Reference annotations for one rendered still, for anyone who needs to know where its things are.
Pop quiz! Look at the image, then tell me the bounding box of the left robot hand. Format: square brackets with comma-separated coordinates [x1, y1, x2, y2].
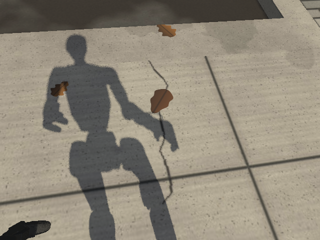
[0, 220, 51, 240]

